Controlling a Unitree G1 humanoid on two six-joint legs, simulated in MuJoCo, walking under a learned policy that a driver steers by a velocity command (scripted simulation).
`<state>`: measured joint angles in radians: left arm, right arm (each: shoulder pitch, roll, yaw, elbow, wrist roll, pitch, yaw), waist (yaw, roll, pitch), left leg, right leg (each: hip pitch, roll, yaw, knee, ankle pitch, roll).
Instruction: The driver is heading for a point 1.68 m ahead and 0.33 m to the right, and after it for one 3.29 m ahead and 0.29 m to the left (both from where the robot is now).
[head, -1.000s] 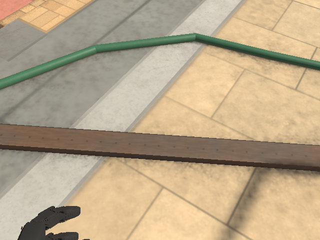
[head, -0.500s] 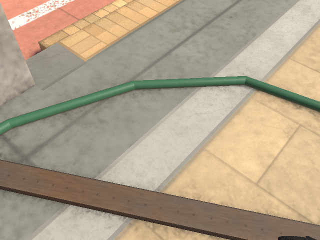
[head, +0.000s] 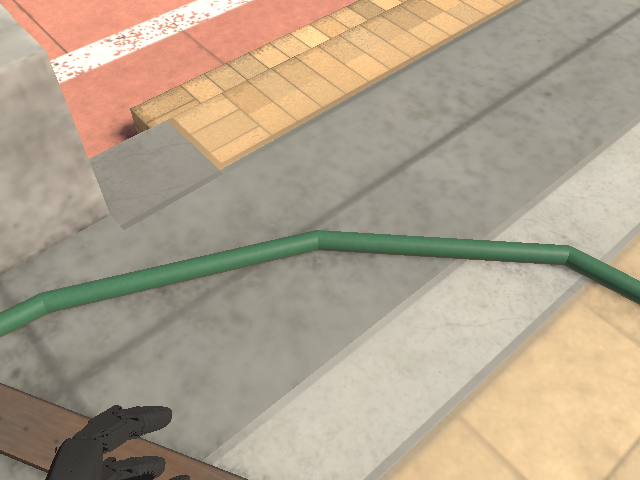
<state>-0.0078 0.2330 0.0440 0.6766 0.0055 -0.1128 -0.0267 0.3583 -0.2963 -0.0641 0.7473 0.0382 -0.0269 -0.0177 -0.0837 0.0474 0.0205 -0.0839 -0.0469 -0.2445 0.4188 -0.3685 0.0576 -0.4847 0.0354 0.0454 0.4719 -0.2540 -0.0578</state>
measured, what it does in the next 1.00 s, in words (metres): walks ahead: left foot 0.03 m lower, then right foot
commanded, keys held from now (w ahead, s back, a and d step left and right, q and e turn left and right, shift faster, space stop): w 1.00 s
